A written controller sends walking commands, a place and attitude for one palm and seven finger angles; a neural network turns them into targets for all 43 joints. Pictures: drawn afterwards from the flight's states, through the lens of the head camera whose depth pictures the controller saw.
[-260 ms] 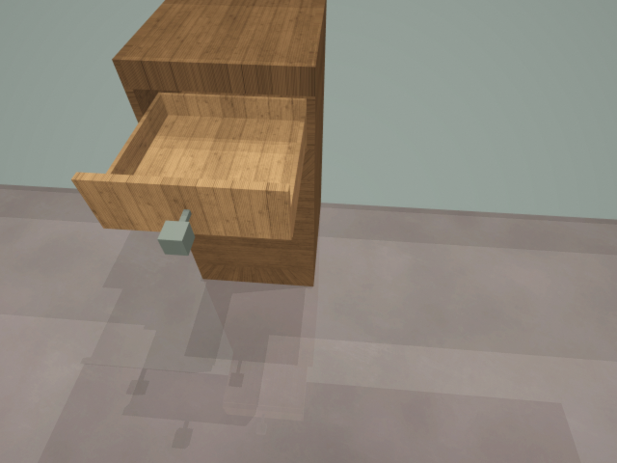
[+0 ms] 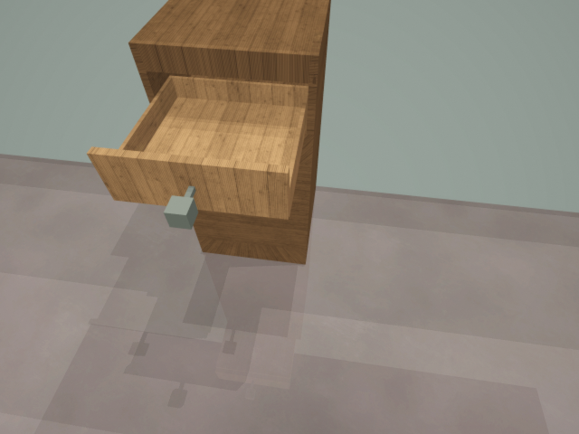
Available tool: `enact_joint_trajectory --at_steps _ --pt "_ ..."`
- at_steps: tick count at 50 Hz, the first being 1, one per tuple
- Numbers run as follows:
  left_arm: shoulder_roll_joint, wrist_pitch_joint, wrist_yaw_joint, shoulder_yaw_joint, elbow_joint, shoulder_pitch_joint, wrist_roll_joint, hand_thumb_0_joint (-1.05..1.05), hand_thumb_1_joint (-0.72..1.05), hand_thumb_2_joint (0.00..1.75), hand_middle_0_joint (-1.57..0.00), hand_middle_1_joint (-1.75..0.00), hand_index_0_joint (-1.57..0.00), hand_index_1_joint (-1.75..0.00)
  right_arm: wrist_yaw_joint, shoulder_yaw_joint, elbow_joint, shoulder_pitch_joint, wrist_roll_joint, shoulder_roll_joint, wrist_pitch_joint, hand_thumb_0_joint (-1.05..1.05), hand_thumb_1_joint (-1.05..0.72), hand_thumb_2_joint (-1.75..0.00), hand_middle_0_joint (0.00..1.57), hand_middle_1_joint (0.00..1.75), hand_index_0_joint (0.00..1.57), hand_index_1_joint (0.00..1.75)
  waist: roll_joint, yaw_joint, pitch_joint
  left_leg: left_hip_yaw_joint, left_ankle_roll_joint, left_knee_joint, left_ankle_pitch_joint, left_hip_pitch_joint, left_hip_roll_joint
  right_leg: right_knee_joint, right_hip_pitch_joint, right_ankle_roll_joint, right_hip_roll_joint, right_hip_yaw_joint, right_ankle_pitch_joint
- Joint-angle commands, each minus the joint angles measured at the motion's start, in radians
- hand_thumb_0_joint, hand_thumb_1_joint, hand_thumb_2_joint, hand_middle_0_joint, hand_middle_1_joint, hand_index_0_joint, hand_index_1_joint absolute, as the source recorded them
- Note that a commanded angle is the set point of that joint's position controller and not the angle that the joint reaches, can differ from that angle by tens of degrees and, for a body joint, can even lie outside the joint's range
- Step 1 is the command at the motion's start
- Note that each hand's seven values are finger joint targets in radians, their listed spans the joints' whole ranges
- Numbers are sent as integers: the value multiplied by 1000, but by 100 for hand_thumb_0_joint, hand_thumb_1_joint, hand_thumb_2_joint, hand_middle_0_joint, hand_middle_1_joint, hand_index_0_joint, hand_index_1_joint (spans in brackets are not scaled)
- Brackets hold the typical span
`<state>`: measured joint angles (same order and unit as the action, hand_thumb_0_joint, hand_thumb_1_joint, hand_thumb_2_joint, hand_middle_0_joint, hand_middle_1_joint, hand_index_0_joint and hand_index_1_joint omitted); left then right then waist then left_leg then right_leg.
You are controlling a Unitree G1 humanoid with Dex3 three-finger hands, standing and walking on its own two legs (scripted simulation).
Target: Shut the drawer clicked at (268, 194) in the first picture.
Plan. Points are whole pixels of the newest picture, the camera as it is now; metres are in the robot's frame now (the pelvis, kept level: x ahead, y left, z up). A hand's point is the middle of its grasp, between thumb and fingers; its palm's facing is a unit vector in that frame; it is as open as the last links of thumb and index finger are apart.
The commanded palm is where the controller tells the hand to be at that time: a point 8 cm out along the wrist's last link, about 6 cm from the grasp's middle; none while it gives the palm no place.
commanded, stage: turn or walk to find it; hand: left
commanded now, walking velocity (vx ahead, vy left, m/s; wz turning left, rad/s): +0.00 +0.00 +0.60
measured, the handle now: (185, 204) +0.51 +0.23 -0.04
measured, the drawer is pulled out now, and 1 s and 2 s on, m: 0.30 0.30 0.30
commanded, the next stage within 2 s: stand and wait in 0.30 s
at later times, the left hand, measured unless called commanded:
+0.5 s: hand out of the picture +0.01 +0.19 -0.16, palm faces +0.30 -0.90 -0.30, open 7.4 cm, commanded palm none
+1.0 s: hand out of the picture -0.04 +0.14 -0.17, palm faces +0.32 -0.93 -0.20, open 7.4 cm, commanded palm none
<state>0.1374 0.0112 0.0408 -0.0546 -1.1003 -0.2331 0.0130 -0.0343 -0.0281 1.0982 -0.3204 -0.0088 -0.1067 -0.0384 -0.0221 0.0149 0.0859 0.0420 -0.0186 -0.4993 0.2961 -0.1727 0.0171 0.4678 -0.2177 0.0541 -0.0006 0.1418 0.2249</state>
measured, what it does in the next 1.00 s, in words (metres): steps on the spot, turning left: right foot, then left foot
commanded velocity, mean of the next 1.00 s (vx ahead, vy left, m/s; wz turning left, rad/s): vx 0.00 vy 0.00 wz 0.14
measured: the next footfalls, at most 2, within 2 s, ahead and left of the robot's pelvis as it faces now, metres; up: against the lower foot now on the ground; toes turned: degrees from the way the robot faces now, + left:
right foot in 0.36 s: +0.05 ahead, -0.13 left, +0.00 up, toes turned +14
left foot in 0.60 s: +0.01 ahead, +0.13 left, +0.00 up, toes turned +17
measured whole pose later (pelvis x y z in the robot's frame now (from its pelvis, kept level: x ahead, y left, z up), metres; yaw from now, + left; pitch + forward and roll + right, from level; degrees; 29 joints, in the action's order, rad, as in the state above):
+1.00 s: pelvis +0.01 -0.03 +0.00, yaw +16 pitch -2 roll +0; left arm 0.15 0.00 0.03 -0.03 -1.13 -0.24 0.01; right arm -0.04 -0.03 1.08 -0.18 -0.01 -0.17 -0.01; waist -0.01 -0.01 0.10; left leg 0.00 -0.05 -0.41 0.22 -0.16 0.05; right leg 0.42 -0.12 0.01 0.00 0.04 0.27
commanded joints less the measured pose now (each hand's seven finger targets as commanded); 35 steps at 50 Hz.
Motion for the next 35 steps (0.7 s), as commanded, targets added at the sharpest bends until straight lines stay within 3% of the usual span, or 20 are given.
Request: enact_joint_trajectory --at_steps 1,3,5,6,7,9,11,15,16,17,18,19,21,25,27,29,30,31,32,35 --pt "167 4 6 -50 77 -24 10 0 90 90 -20 -30 -20 -30 -1 -32 -48 -73 -3 -86 -1 0 -90 -90 20 30 20 30 139 -3 -27 -48 30 -136 75 -98 37 -154 -10 95 -300 -179 57" --pt "163 12 3 -53 108 15 13 0 90 90 -20 -30 -20 -30 6 -36 -54 -93 -7 -94 -3 0 -90 -90 20 30 20 30 31 19 5 -3 49 -18 8 -73 79 -68 -97 58 -273 -101 118" --pt "120 19 -4 -51 143 41 2 0 90 90 -20 -30 -20 -30 2 -49 -72 -102 -27 -166 8 0 -90 -90 20 30 20 30 -263 27 51 363 136 189 -159 -140 225 224 -161 -37 -69 3 177" --pt "121 21 -3 -49 169 80 1 0 90 90 -20 -30 -20 -30 -7 -51 -87 -105 -31 -185 11 0 -90 -90 20 30 20 30 -284 37 70 469 198 269 -236 -126 274 386 -227 -49 -30 -59 288" --pt "122 18 -2 -46 185 90 6 0 90 90 -20 -30 -20 -30 -13 -52 -90 -111 -29 -195 18 0 -90 -90 20 30 20 30 -244 25 24 479 229 238 -366 -49 283 486 -290 -47 -33 -122 306" --pt "120 8 -8 -46 196 83 2 0 90 90 -20 -30 -20 -30 -19 -55 -109 -78 -25 -209 26 0 -90 -90 20 30 20 30 -144 5 -63 405 222 169 -471 27 244 526 -295 -63 -35 -167 261" --pt "112 6 -13 -41 210 83 -5 0 90 90 -20 -30 -20 -30 -19 -59 -130 -38 -27 -224 24 0 -90 -90 20 30 20 30 -148 0 -88 362 198 157 -470 27 199 430 -239 -75 -21 -157 254" --pt "141 -1 -11 -46 202 -21 -8 0 90 90 -20 -30 -20 -30 -10 -67 -169 26 -17 -227 9 0 -90 -90 20 30 20 30 -121 -46 -111 302 124 90 -338 -120 98 23 65 -78 16 -112 73" --pt "187 -7 -4 -56 190 -68 0 0 90 90 -20 -30 -20 -30 -5 -65 -187 41 -4 -195 8 0 -90 -90 20 30 20 30 7 -63 -112 231 74 7 -146 -255 31 -117 213 -57 -82 -205 3" --pt "268 -13 5 -70 182 -83 12 0 90 90 -20 -30 -20 -30 3 -60 -202 30 1 -144 11 0 -90 -90 20 30 20 30 240 -62 -93 66 10 -178 74 -361 -91 -183 254 37 -303 -448 -97" --pt "285 -8 -2 -63 190 -72 14 0 90 90 -20 -30 -20 -30 11 -72 -210 50 -6 -160 7 0 -90 -90 20 30 20 30 224 -68 -68 31 1 -394 299 -343 -81 -195 145 131 -427 -505 -159" --pt "243 -13 1 -58 196 -35 17 0 90 90 -20 -30 -20 -30 13 -72 -208 59 -8 -150 5 0 -90 -90 20 30 20 30 175 -44 -65 45 4 -498 269 -338 -39 -152 102 163 -381 -471 -227" --pt "199 -16 3 -46 201 17 15 0 90 90 -20 -30 -20 -30 16 -65 -191 59 -2 -145 -1 0 -90 -90 20 30 20 30 255 -13 -60 20 -2 -548 219 -324 -5 -101 100 149 -307 -346 -423" --pt "220 -17 1 -45 173 -23 16 0 90 90 -20 -30 -20 -30 21 -43 -183 109 5 -115 9 0 -90 -90 20 30 20 30 172 -19 -36 -62 -5 -191 121 -160 -7 -50 82 109 -252 -271 -561" --pt "208 -15 -1 -38 155 -21 7 0 90 90 -20 -30 -20 -30 21 -39 -157 71 4 -120 19 0 -90 -90 20 30 20 30 156 4 -47 -62 2 33 -92 12 -11 -9 1 47 -197 -240 -401" --pt "141 -5 -3 -21 158 -62 -2 0 90 90 -20 -30 -20 -30 14 -47 -143 53 -11 -224 36 0 -90 -90 20 30 20 30 -106 -2 -103 145 89 89 -394 126 191 85 -102 -41 -71 -149 -22" --pt "118 -3 -2 -11 154 -58 3 0 90 90 -20 -30 -20 -30 10 -48 -147 67 -17 -253 28 0 -90 -90 20 30 20 30 -115 -1 -77 180 132 114 -304 35 250 64 -73 -54 -47 -118 174" --pt "105 -5 -7 -7 147 -75 5 0 90 90 -20 -30 -20 -30 2 -43 -154 110 -17 -249 24 0 -90 -90 20 30 20 30 -38 -21 -29 133 115 90 -224 -31 215 -19 -63 -50 -40 -132 132" --pt "125 -2 -8 -11 119 -61 8 0 90 90 -20 -30 -20 -30 1 -36 -145 127 -12 -217 29 0 -90 -90 20 30 20 30 -123 -16 -31 82 79 86 -250 -29 146 -34 -30 -39 -65 -152 22" --pt "159 -14 -12 -5 78 -56 -1 0 90 90 -20 -30 -20 -30 -4 -23 -124 130 1 -184 32 0 -90 -90 20 30 20 30 -14 -7 -102 -3 31 40 -297 66 87 -66 17 -22 -105 -190 -195"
